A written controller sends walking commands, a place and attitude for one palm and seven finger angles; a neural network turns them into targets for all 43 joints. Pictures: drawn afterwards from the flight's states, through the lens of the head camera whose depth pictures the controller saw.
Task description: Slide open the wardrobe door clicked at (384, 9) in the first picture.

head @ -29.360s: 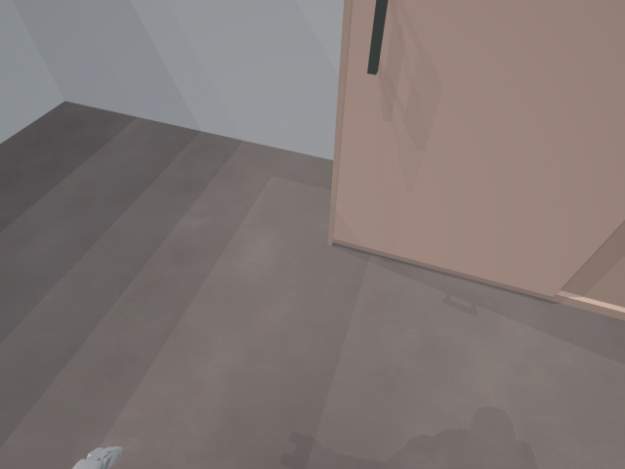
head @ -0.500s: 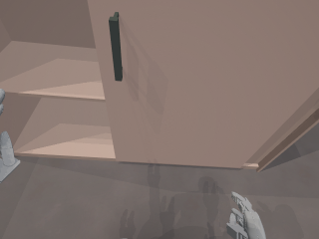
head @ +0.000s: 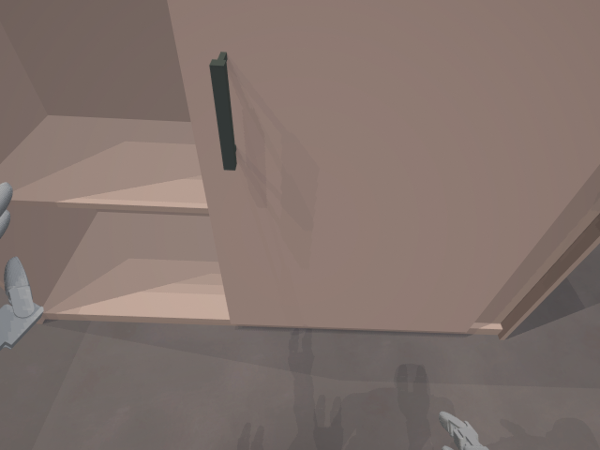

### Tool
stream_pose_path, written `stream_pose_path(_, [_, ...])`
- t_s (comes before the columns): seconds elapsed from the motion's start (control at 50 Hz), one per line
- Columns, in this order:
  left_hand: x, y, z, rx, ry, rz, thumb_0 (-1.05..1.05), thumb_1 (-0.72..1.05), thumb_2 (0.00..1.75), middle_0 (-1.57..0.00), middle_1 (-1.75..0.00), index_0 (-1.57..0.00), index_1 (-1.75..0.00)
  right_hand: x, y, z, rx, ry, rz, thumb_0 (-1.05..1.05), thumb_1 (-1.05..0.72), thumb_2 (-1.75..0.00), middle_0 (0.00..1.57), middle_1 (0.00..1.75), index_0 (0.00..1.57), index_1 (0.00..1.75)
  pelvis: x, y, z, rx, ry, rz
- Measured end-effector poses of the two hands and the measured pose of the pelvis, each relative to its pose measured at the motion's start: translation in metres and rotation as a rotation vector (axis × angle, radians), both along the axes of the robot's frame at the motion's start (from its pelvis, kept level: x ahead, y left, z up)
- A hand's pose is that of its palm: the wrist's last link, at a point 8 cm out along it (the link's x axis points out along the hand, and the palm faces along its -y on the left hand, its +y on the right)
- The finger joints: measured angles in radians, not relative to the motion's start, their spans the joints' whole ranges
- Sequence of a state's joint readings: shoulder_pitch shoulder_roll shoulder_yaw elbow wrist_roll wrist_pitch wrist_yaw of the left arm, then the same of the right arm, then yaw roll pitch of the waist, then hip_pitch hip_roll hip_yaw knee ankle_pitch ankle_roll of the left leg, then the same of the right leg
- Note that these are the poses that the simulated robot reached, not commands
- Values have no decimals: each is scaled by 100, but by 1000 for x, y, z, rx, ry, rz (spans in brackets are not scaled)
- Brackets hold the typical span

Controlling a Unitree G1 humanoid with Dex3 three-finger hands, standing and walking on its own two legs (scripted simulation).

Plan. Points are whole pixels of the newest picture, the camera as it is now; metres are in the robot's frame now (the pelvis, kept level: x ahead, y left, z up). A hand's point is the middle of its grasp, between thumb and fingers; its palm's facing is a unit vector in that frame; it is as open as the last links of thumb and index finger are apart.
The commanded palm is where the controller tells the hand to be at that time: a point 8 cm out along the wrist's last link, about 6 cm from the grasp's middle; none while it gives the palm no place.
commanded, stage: stop stepping back and stand still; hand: left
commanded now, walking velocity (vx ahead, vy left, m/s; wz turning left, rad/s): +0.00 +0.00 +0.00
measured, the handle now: (226, 114) +0.64 +0.17 +0.13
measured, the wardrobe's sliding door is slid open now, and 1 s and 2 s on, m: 0.68 0.68 0.68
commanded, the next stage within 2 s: let the arm hang, fingers relaxed in 0.32 s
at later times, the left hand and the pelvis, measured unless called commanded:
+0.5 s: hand (76, 326) +0.23 +0.28 +0.08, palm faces +0.26 -0.83 -0.50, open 7.4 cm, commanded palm none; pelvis +0.01 +0.01 +0.00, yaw +1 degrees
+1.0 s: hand out of the picture -0.04 +0.21 -0.17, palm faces +0.04 -0.97 -0.24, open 7.3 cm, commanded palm none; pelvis -0.01 +0.00 +0.01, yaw +2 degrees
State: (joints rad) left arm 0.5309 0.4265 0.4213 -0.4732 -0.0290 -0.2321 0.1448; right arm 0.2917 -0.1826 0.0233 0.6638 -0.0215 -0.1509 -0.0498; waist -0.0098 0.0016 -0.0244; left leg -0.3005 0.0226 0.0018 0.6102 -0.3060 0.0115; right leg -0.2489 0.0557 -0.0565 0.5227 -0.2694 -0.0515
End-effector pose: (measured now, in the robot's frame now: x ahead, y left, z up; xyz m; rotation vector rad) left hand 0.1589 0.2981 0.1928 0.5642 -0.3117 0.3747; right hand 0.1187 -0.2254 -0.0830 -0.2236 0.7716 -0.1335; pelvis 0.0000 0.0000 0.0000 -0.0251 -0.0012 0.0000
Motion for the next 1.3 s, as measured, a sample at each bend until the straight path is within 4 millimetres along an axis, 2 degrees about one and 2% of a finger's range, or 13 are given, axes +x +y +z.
stream_pose_path(0.16, [19,15,-22,-89,68,61,2,89,90,-21,-31,-21,-31,32,-5,5,-39,2,-6,1,-90,-89,21,30,20,30,16,8,3,16,4,-5])
stream_pose_path(0.32, [33,6,-10,-46,59,7,2,89,90,-21,-31,-21,-31,69,1,24,-32,-95,26,1,-90,-89,20,30,20,30,21,7,6,14,20,-6])
stream_pose_path(0.44, [30,8,-16,-33,99,1,2,89,90,-21,-31,-21,-31,76,3,26,-9,-119,35,1,-90,-89,20,30,20,30,19,8,6,10,28,0])
stream_pose_path(0.48, [38,15,-56,-77,269,14,1,89,90,-21,-31,-21,-30,74,-1,13,2,-74,74,1,-90,-89,20,30,20,30,15,11,3,12,35,16])
stream_pose_path(0.56, [28,17,-176,-256,754,92,1,90,90,-20,-30,-20,-30,57,-16,-12,-14,55,76,1,-90,-89,21,30,20,30,4,14,-3,24,33,28])
stream_pose_path(0.64, [-31,-15,-274,-419,1174,130,1,91,90,-20,-30,-20,-30,18,-30,-23,-43,186,35,1,-90,-89,20,30,20,30,-5,10,-3,31,19,27])
stream_pose_path(0.68, [-68,-37,-305,-491,1335,133,2,91,90,-20,-30,-20,-30,-7,-35,-26,-60,272,12,1,-90,-89,20,30,20,30,-8,7,-1,30,12,27])
stream_pose_path(0.74, [-121,-67,-333,-595,1515,146,2,91,90,-20,-30,-20,-30,-48,-41,-29,-79,410,-24,1,-90,-89,20,30,20,30,-11,3,2,24,6,31])
stream_pose_path(0.86, [-190,-68,-339,-668,1672,270,2,95,90,-21,-30,-21,-30,-114,-39,-33,-76,628,-70,1,-90,-89,20,30,20,30,-14,-1,7,8,3,38])
stream_pose_path(0.96, [-207,-49,-329,-643,1695,348,1,93,90,-21,-30,-21,-30,-135,-31,-39,-42,686,-91,1,-90,-89,20,30,20,30,-13,1,9,5,-3,37])
stream_pose_path(1.06, [-190,-28,-320,-588,1648,376,1,92,90,-20,-30,-20,-30,-130,-22,-45,-9,664,-92,1,-90,-89,20,30,20,30,-12,3,10,8,-5,32])
stream_pose_path(1.18, [-144,-14,-311,-539,1543,344,1,91,90,-20,-30,-20,-30,-105,-17,-48,10,598,-76,1,-90,-89,20,30,20,30,-7,6,12,14,-4,29])
stream_pose_path(1.3, [-99,-15,-304,-518,1450,280,1,91,90,-20,-30,-20,-30,-72,-20,-44,3,522,-61,0,-90,-89,20,30,20,30,-1,8,13,20,-5,26])
